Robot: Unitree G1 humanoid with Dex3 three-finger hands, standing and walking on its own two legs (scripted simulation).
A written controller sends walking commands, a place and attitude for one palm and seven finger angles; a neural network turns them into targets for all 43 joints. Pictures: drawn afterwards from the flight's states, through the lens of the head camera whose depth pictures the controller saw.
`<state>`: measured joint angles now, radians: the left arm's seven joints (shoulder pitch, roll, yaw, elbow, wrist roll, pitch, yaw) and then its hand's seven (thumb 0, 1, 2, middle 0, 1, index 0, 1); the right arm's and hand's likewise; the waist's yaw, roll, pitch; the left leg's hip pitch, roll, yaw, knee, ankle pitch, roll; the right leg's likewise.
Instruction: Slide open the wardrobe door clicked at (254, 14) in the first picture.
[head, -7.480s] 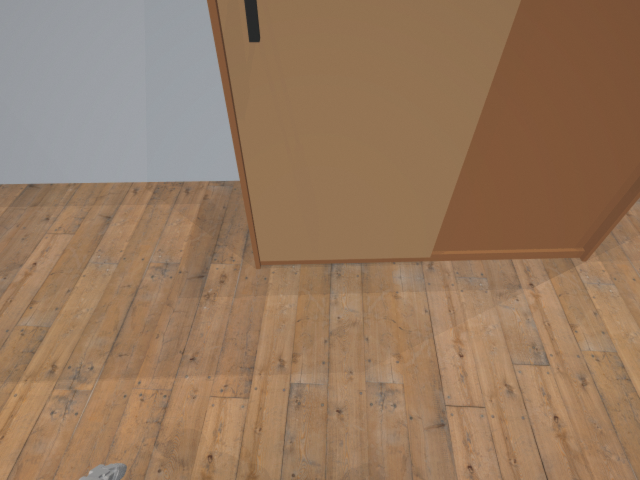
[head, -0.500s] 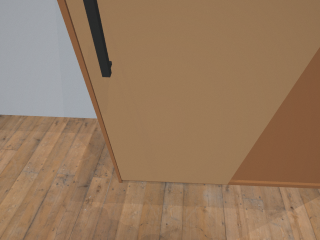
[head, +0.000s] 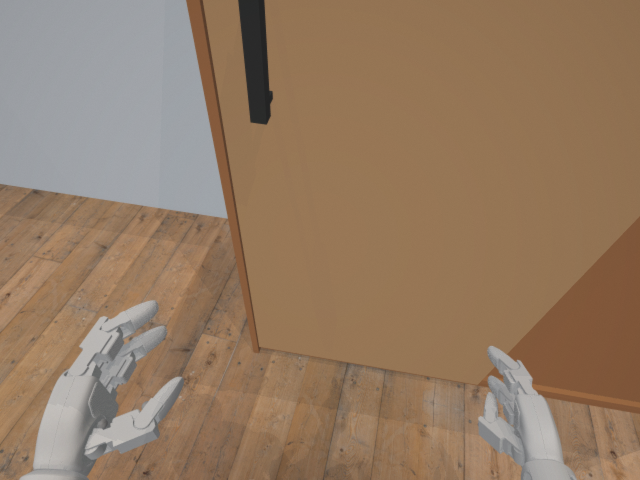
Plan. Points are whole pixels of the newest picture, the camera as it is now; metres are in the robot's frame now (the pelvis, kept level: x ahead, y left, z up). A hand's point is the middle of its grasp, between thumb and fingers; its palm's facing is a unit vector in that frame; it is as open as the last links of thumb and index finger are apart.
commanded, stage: raise the hand with hooked fingers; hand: left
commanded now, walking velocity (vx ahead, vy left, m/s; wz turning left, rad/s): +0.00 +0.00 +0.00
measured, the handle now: (259, 34) +0.55 +0.16 +0.28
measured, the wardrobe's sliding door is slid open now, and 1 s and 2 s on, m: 0.00 0.00 0.00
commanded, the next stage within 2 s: move the hooked fingers beside the handle in 1.54 s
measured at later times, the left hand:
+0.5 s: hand (103, 278) +0.25 +0.24 +0.17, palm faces +0.03 -0.99 -0.10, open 12.4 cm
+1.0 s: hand (42, 149) +0.29 +0.27 +0.28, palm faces +0.07 -0.99 -0.13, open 13.9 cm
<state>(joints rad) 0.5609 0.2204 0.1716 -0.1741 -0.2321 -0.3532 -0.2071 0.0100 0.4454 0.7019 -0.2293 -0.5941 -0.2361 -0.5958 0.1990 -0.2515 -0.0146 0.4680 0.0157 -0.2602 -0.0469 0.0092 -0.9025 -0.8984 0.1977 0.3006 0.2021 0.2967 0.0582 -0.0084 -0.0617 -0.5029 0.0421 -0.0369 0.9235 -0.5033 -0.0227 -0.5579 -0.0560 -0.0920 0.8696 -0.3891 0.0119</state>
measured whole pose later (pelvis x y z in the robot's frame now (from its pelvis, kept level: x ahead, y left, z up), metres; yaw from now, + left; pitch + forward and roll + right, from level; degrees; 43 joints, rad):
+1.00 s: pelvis +0.01 -0.01 +0.05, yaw -1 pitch -4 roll +0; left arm -0.22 0.52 0.51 0.04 -0.33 0.31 -0.46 -0.01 -0.50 0.30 -0.30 -1.20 -0.31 -1.20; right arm 0.20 -0.26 0.12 0.62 0.08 -0.22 -0.09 0.01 -0.90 -0.90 0.20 0.30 0.21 0.30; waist 0.08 0.07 -0.01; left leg -0.10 0.04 -0.01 0.46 -0.30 -0.03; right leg -0.18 -0.04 -0.08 0.46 -0.21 0.01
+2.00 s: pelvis +0.01 +0.00 +0.05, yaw -1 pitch -3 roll +0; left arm -0.41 0.52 0.45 0.20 -0.27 0.35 -0.44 -0.02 -0.50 0.30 -0.30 -1.20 -0.31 -1.20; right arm 0.19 -0.27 0.10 0.60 0.08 -0.18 -0.09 0.01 -0.90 -0.90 0.20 0.30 0.21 0.30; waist 0.05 0.06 -0.01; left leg -0.11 0.03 0.01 0.44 -0.28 -0.02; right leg -0.20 -0.05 -0.07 0.45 -0.20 0.01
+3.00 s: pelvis +0.01 +0.00 +0.05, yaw -2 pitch +1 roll +0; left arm -0.76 0.56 0.38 0.69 -0.18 0.22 -0.38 -0.02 -0.50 0.30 -0.30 -1.20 -0.30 -1.20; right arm 0.28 -0.30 0.07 0.63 0.08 -0.12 -0.10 0.01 -0.90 -0.90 0.20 0.30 0.21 0.30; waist -0.01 0.04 -0.03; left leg -0.17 0.03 0.02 0.42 -0.28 -0.01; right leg -0.26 -0.05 -0.05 0.42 -0.18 0.02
